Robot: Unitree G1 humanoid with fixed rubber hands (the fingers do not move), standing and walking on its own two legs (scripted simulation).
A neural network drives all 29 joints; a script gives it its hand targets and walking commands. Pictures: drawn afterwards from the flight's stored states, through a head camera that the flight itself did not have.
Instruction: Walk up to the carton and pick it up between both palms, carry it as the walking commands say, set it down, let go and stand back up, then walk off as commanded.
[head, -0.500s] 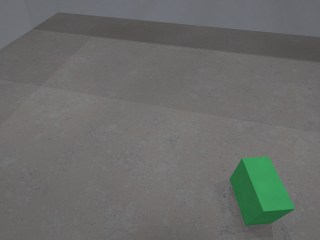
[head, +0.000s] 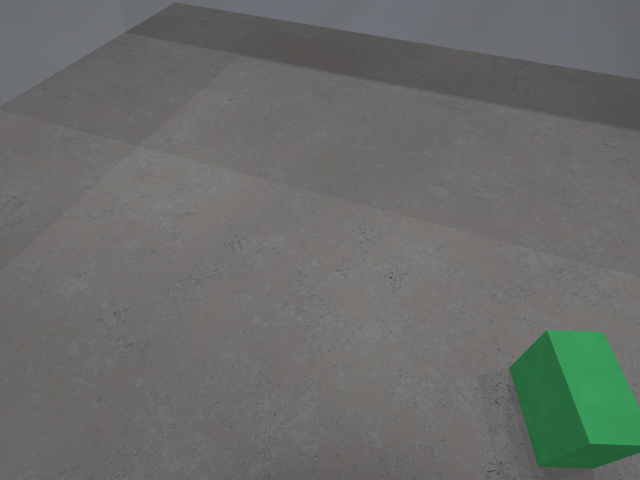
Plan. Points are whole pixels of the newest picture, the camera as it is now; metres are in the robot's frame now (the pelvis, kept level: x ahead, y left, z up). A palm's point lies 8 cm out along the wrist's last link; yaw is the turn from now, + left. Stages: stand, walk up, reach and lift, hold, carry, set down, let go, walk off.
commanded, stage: walk off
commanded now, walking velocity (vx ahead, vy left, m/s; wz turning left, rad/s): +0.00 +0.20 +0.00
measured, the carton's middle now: (570, 399) +0.47 -0.66 -0.63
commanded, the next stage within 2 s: stand in 1.54 s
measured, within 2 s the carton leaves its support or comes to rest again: neither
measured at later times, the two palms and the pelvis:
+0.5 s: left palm out of the picture +0.03 +0.29 -0.11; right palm out of the picture +0.03 -0.18 -0.13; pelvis +0.01 +0.06 +0.02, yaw -2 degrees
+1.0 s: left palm out of the picture +0.07 +0.43 -0.13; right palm out of the picture +0.07 -0.07 -0.13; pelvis +0.02 +0.17 +0.00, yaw -2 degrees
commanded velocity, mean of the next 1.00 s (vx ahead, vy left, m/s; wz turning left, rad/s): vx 0.00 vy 0.20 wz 0.00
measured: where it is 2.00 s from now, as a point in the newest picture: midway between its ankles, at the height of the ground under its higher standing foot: outside the picture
